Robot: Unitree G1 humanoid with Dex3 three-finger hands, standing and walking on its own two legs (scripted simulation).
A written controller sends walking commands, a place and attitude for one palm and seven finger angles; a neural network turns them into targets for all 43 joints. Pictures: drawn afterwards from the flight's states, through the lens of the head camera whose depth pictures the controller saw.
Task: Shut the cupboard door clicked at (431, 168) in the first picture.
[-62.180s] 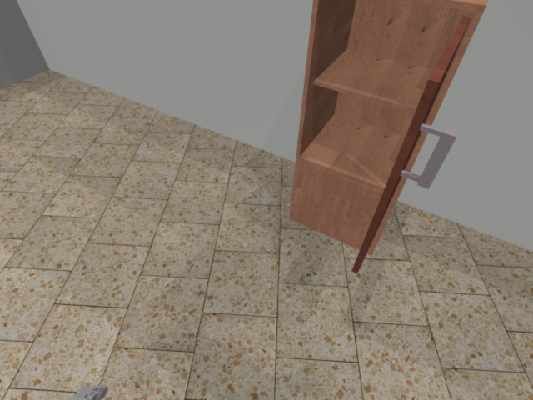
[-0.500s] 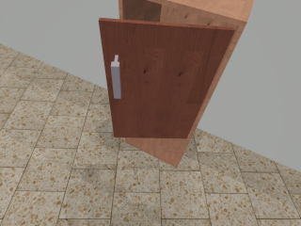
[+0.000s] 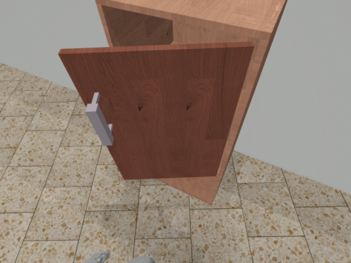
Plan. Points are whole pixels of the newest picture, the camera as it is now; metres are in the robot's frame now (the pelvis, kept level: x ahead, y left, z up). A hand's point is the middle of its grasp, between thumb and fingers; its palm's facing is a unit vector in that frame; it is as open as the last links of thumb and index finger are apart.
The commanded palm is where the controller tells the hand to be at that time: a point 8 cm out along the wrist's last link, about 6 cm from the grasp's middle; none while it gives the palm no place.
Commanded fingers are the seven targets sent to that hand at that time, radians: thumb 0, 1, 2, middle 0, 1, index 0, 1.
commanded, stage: come to a stop and stand still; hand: left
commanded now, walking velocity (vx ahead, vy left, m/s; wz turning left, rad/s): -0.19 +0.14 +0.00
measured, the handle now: (102, 119) +0.43 +0.21 +0.07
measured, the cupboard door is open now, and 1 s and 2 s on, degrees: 28 28 28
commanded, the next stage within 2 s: look again from close up in 1.32 s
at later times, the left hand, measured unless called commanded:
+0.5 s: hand out of the picture -0.04 +0.26 -0.18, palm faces +0.06 -0.98 -0.18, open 7.4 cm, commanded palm none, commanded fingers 0.00 0.90 0.90 -0.20 -0.30 -0.20 -0.30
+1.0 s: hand out of the picture +0.00 +0.19 -0.17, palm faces +0.01 -0.98 -0.21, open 7.2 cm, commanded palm none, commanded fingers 0.00 0.90 0.90 -0.20 -0.30 -0.20 -0.30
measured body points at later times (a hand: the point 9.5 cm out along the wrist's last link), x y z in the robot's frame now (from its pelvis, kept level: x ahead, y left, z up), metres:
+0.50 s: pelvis -0.03 +0.07 +0.01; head -0.01 +0.11 +0.46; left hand -0.04 +0.32 -0.16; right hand +0.01 -0.17 -0.12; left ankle -0.03 +0.16 -0.74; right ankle -0.08 -0.08 -0.68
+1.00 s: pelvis -0.05 +0.01 +0.00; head -0.05 +0.00 +0.45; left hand +0.00 +0.24 -0.15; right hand -0.09 -0.21 -0.16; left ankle -0.03 +0.15 -0.74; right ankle -0.09 -0.09 -0.74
